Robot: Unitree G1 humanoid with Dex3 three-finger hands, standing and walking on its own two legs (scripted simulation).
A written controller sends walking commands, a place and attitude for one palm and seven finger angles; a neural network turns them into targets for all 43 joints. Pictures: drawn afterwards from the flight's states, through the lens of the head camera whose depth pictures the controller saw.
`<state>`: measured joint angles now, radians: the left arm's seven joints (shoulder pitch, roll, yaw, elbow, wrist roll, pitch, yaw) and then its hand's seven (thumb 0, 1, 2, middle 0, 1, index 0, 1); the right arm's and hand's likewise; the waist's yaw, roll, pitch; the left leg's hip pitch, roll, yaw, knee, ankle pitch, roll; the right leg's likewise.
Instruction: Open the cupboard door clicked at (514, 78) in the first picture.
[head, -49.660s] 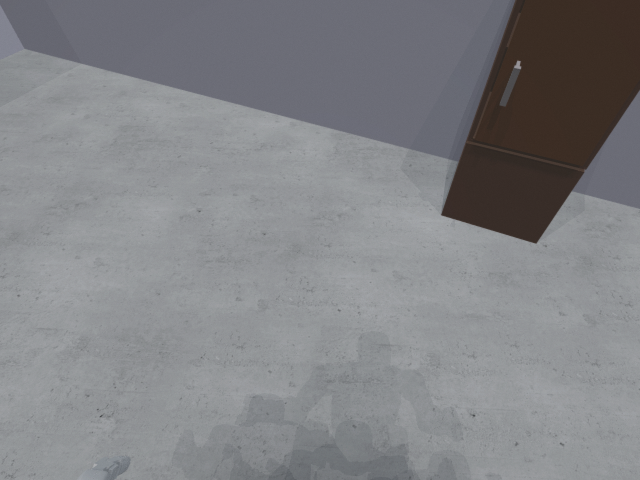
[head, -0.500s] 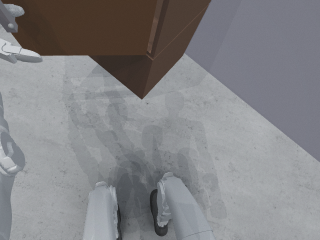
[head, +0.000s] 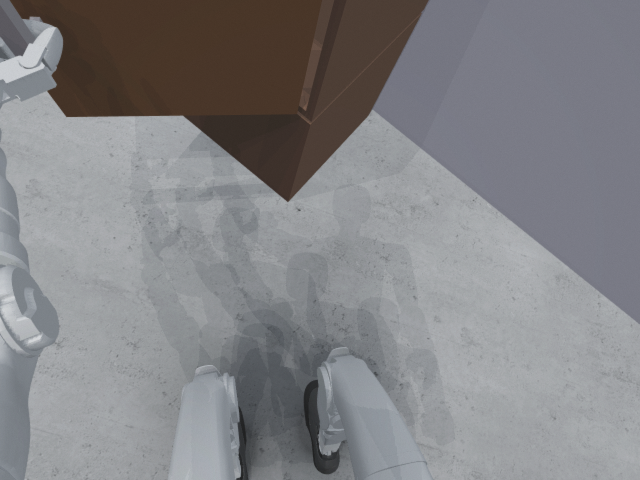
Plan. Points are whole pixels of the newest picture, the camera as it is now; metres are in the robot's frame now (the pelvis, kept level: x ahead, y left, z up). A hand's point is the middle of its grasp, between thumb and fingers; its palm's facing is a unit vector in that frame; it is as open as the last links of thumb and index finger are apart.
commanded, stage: close the thumb around the handle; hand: left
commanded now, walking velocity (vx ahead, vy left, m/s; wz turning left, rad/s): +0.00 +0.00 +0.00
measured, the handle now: (8, 3) +0.62 +0.27 +0.05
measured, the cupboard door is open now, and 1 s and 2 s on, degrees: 47 78 95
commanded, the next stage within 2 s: pull the door open along its arc in 0.16 s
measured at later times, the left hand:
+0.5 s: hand (36, 67) +0.55 +0.24 +0.04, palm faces +0.04 -1.00 -0.02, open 5.7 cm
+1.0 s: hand (132, 197) +0.41 +0.15 +0.05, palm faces +0.42 -0.90 +0.04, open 6.0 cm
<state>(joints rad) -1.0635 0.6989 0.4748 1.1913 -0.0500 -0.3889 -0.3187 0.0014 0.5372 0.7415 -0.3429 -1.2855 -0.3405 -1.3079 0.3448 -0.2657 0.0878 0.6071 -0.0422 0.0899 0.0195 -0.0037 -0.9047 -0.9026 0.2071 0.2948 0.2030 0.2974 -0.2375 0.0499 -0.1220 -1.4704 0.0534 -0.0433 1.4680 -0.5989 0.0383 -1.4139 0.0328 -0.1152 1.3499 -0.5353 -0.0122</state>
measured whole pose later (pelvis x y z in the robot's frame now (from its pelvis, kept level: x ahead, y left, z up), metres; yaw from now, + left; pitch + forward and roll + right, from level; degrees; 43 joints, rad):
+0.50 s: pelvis +0.00 +0.00 +0.00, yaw +0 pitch +34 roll -7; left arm -0.99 0.68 0.50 1.13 -0.07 -0.39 -0.34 0.01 0.76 0.80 -0.33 -1.32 -0.34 -1.35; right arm 0.34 -0.27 0.08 0.59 -0.03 0.10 0.02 0.00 -0.91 -0.90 0.21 0.29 0.20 0.30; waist -0.23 0.05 -0.12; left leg -1.44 0.06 -0.03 1.46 -0.60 0.04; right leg -1.40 0.04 -0.10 1.34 -0.54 -0.01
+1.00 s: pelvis +0.02 +0.00 +0.04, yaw +2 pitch +27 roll -2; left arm -0.31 0.02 0.16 0.53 -0.01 -0.51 0.37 0.00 0.71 0.79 -0.31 -1.30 -0.34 -1.28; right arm 0.20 -0.21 -0.01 0.53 -0.06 0.09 0.09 0.00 -0.91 -0.90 0.20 0.29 0.20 0.30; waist -0.07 0.02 -0.20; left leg -1.19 0.02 0.03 1.31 -0.59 0.03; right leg -1.18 0.01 -0.04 1.27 -0.56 -0.01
